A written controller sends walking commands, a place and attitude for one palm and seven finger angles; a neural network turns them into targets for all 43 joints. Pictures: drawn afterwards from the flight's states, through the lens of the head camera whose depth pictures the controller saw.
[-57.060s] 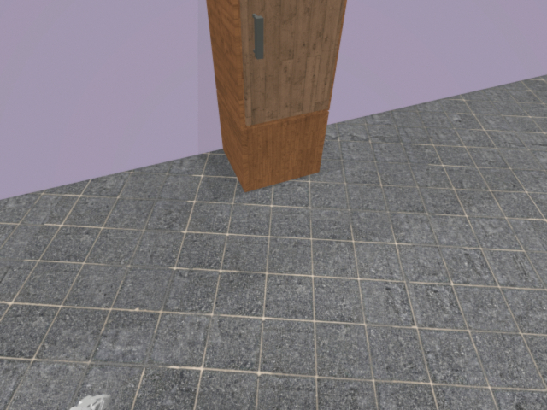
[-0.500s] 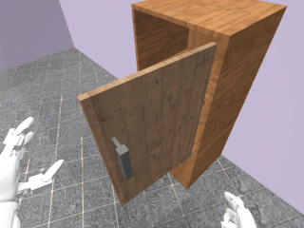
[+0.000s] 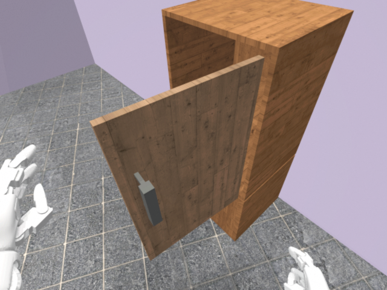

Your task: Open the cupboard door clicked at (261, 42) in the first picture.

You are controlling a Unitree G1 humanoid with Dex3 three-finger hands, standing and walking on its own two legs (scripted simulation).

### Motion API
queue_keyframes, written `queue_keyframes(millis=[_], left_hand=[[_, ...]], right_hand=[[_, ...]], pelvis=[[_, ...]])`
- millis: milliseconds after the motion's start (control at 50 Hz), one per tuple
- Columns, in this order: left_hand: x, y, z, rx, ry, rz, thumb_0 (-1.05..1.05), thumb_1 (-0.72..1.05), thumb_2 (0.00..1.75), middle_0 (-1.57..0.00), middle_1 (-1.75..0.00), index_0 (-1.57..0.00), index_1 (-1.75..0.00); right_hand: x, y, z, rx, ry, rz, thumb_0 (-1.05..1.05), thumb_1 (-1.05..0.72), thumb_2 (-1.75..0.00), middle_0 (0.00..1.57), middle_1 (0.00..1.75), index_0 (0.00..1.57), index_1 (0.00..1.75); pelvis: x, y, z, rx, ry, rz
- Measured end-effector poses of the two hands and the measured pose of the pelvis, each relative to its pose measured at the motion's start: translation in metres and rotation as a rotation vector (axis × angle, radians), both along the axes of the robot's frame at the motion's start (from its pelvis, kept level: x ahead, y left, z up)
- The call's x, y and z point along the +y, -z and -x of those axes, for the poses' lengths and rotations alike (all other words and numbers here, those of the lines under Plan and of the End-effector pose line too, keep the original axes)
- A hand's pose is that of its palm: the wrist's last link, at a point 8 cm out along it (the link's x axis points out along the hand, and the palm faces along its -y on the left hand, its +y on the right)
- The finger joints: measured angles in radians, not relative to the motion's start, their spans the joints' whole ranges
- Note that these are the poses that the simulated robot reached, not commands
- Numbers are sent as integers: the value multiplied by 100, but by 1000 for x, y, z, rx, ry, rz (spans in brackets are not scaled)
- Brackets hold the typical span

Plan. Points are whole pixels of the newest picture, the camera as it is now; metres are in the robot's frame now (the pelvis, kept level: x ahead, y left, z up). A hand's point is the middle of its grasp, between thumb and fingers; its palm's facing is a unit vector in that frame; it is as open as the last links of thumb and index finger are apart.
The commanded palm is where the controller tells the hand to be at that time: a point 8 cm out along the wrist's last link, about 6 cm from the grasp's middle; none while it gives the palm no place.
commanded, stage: draw the hand back to the body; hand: left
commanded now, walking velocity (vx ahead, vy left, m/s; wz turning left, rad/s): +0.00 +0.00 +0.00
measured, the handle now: (147, 198) +0.30 +0.16 +0.02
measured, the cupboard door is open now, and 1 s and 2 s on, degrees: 84 84 84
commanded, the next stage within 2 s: step back with the hand held close in 0.04 s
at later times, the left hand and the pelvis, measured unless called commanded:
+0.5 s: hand (47, 209) +0.18 +0.27 +0.15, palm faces +0.32 -0.79 -0.52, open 7.4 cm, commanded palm +0.12 +0.31 +0.17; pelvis -0.03 +0.02 +0.00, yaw -2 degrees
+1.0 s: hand (8, 263) +0.10 +0.27 +0.15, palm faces +0.38 -0.82 -0.43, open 7.4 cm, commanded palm +0.03 +0.32 +0.17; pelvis -0.12 +0.02 -0.01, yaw -2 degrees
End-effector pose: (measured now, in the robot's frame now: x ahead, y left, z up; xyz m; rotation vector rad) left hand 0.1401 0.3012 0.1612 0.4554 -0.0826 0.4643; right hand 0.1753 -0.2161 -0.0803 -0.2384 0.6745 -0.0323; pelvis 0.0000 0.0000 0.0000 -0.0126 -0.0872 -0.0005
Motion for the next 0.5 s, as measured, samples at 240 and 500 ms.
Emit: queue_keyframes(millis=[240, 500], left_hand=[[-3, -19, 0, -67, 25, -71, 1, 89, 90, -21, -30, -21, -30], [3, -11, -5, 8, 152, -142, 1, 89, 90, -21, -30, -21, -30]], right_hand=[[-7, 0, 10, -11, 23, -13, 2, -90, -90, 20, 30, 20, 30], [-18, -3, 48, 42, 171, 42, 2, -91, -90, 20, 30, 20, 30]], pelvis=[[-3, 0, 10, 19, 6, 6], [18, 3, 31, 95, 38, -6]])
